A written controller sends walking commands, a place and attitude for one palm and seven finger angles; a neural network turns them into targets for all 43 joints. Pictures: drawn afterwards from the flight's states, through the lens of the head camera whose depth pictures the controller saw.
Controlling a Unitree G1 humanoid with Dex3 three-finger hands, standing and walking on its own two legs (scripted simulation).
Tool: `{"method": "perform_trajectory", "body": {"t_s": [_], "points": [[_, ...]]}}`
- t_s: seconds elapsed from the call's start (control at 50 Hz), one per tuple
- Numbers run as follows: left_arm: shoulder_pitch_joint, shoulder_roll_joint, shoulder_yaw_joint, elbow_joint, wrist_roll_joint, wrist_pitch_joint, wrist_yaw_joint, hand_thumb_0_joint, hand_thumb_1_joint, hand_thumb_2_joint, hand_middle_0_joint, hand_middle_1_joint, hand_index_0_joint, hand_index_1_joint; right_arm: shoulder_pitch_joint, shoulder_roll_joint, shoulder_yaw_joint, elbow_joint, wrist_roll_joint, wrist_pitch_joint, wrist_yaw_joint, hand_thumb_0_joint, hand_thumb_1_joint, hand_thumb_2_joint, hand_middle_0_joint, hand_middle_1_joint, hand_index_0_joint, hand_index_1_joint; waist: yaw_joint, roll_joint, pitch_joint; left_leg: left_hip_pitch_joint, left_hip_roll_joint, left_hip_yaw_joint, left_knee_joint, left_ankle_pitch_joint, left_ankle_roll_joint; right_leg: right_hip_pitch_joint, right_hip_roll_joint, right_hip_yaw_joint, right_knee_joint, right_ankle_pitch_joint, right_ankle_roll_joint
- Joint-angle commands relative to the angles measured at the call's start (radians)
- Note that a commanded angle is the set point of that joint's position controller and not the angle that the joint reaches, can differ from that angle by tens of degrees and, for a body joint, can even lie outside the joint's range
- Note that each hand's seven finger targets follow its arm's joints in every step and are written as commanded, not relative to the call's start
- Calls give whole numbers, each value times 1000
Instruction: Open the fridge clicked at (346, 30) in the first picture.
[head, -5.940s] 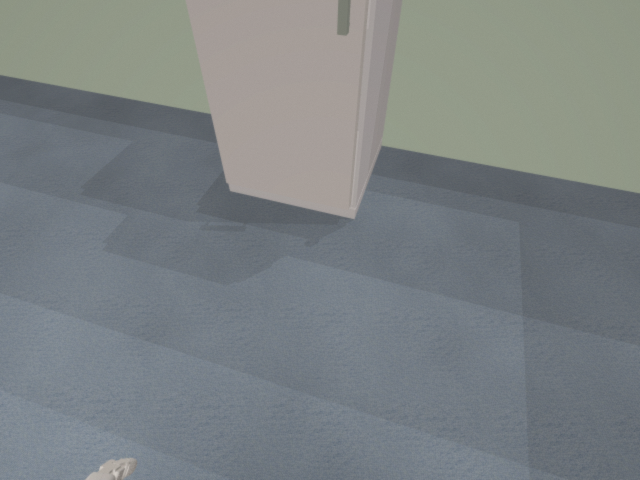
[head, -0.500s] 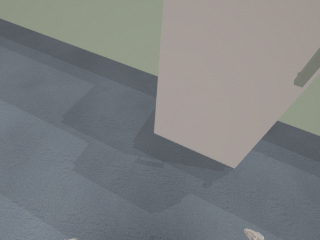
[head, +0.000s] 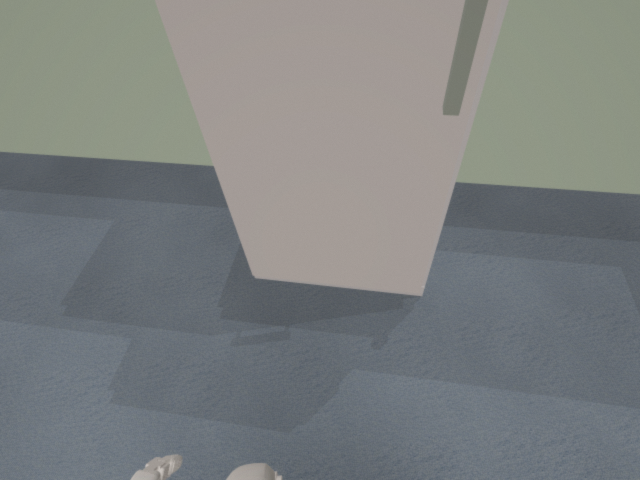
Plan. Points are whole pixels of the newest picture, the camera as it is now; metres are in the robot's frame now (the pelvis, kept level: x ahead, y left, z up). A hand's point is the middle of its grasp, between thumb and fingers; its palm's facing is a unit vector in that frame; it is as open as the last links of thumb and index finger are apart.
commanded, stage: take the last steps up to it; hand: right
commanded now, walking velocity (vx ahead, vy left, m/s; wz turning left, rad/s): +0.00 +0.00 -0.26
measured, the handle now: out of the picture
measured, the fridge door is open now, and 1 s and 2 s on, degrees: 0 0 0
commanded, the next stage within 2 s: come to a stop and stand still in 1.12 s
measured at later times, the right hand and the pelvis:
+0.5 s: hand out of the picture +0.00 -0.14 -0.16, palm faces +0.15 +0.97 -0.21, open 7.4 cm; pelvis +0.03 +0.03 +0.01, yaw -5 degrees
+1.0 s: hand out of the picture +0.10 -0.22 -0.18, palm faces +0.17 +0.98 -0.15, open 7.4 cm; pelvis +0.16 -0.06 +0.00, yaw -5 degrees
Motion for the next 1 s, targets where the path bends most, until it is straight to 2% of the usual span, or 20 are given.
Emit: {"method": "perform_trajectory", "body": {"t_s": [0.0, 0.08, 0.18, 0.28, 0.3, 0.32, 0.34, 0.36, 0.42, 0.46, 0.6, 0.7, 0.72, 0.76, 0.78, 0.8, 0.82, 0.88, 0.94, 0.98], "points": [[59, 182, 37, -33, -11, -22, 27, 0, 900, 900, -200, -300, -200, -300, -2, -55, -13, -66, -2, -36, 6, 0, -900, -900, 200, 300, 200, 300, 29, -193, -133, -97, 2, -35, 76, 84, -17, 166, -230, 183, -222, 583, -96], [95, 166, 37, -15, -7, -21, 27, 0, 900, 900, -200, -300, -200, -300, -19, -35, -6, -61, -2, -34, 4, 0, -900, -900, 200, 300, 200, 300, 41, -166, -114, -71, -11, -38, -25, 73, -20, 156, -242, 236, -260, 429, -119], [152, 161, 45, 19, 4, -26, 24, 0, 900, 900, -200, -300, -200, -300, -69, -8, 7, -71, -12, -52, 21, 0, -900, -900, 200, 300, 200, 300, 71, -185, -48, -26, -35, -14, -202, 24, 11, 77, -245, 341, -351, -104, -136], [132, 136, 40, 52, 0, -29, 23, 0, 900, 900, -200, -300, -200, -300, 98, 25, 14, -3, -13, -83, 27, 0, -900, -900, 200, 300, 200, 300, -2, -144, -50, 296, -88, 37, -565, 141, 36, -105, -169, 305, -268, -287, -86], [135, 103, 35, 56, -6, -32, 22, 0, 900, 900, -200, -300, -200, -300, 161, -3, 7, 23, -18, -93, 22, 0, -900, -900, 200, 300, 200, 300, -30, -66, -40, 423, -46, -18, -664, 129, 47, -213, -107, 250, -147, -307, -49], [141, 35, 21, 41, -15, -37, 18, 0, 900, 900, -200, -300, -200, -300, 217, -69, -10, 35, -29, -101, 11, 0, -900, -900, 200, 300, 200, 300, -51, 149, -25, 514, 155, -291, -802, -129, 120, -405, 8, 114, 104, -297, 5], [62, 43, 20, -7, -6, -35, 8, 0, 900, 900, -200, -300, -200, -300, 258, -127, -19, 29, -20, -96, 3, 0, -900, -900, 200, 300, 200, 300, -88, 214, 40, 422, 334, -520, -949, -314, 209, -487, 29, 53, 301, -295, 23], [42, 87, 35, -3, 6, -30, 1, 0, 900, 900, -200, -300, -200, -300, 253, -115, -21, 33, -9, -110, -3, 0, -900, -900, 200, 300, 200, 300, -72, 190, 67, 310, 334, -578, -995, -392, 226, -479, -16, 102, 408, -217, 19], [122, 54, 44, 59, 8, -22, -16, 0, 900, 900, -200, -300, -200, -300, 138, -5, 7, 26, -8, -130, -1, 0, -900, -900, 200, 300, 200, 300, 21, 58, 115, 216, 204, -287, -947, -103, 172, -423, -65, 78, 508, 2, 40], [160, 27, 40, 84, 8, -24, -17, 0, 900, 900, -200, -300, -200, -300, 165, 26, 15, 43, -5, -144, -1, 0, -900, -900, 200, 300, 200, 300, 26, 52, 73, 264, 159, -160, -918, 123, 158, -402, -75, 53, 514, 74, 57], [47, 0, 31, 56, 0, -33, -24, 0, 900, 900, -200, -300, -200, -300, 282, 31, 20, 125, -11, -162, -6, 0, -900, -900, 200, 300, 200, 300, -2, 72, 57, 348, 167, -92, -875, 388, 197, -424, -105, -6, 342, 103, 71], [-30, -24, 19, 35, -6, -54, -29, 0, 900, 900, -200, -300, -200, -300, 302, 14, 12, 157, -16, -149, -9, 0, -900, -900, 200, 300, 200, 300, -23, 111, 56, 328, 176, -68, -805, 461, 195, -264, -74, -56, 142, 46, 38], [-25, -22, 20, 39, -6, -59, -26, 0, 900, 900, -200, -300, -200, -300, 308, 16, 11, 163, -16, -144, -9, 0, -900, -900, 200, 300, 200, 300, -20, 102, 50, 319, 173, -68, -776, 478, 192, -210, -60, -71, 106, 36, 31], [131, 8, 26, 83, 0, -71, -12, 0, 900, 900, -200, -300, -200, -300, 263, 13, 5, 157, -12, -137, -8, 0, -900, -900, 200, 300, 200, 300, 63, 65, -14, 250, 127, -10, -592, 534, 160, 36, -22, -93, -32, 85, 21], [269, 72, 39, 129, 5, -80, 1, 0, 900, 900, -200, -300, -200, -300, 277, 44, 10, 155, -7, -136, -5, 0, -900, -900, 200, 300, 200, 300, 112, -59, -113, 165, 75, 33, -365, 515, 129, 268, -80, -28, -85, 113, 2], [391, 188, 64, 155, 13, -87, 16, 0, 900, 900, -200, -300, -200, -300, 325, 98, 16, 137, 4, -133, 2, 0, -900, -900, 200, 300, 200, 300, 132, -307, -251, -54, -46, 104, -76, 124, 76, 482, -354, 326, -131, 198, -86], [441, 216, 66, 169, 0, -77, 25, 0, 900, 900, -200, -300, -200, -300, 265, 90, 24, 100, -1, -134, 0, 0, -900, -900, 200, 300, 200, 300, 148, -328, -274, -162, -83, 22, 109, -124, 80, 496, -453, 462, -235, 217, -148], [229, 88, 37, 116, -1, -81, 30, 0, 900, 900, -200, -300, -200, -300, 110, 86, 9, 88, -12, -118, 15, 0, -900, -900, 200, 300, 200, 300, 82, -142, -8, -182, 27, -45, 211, 61, 80, 86, -383, 298, -340, 56, -131], [169, 30, 24, 101, -2, -99, 33, 0, 900, 900, -200, -300, -200, -300, 184, 120, 9, 106, -18, -93, 23, 0, -900, -900, 200, 300, 200, 300, 12, -157, -22, -78, 31, -28, 97, 159, 61, -14, -297, 130, -369, 125, -96], [171, 36, 24, 90, -4, -100, 32, 0, 900, 900, -200, -300, -200, -300, 167, 113, 5, 89, -20, -80, 24, 0, -900, -900, 200, 300, 200, 300, 5, -147, -10, -91, 32, -26, 48, 210, 48, -24, -283, 92, -389, 151, -104]]}}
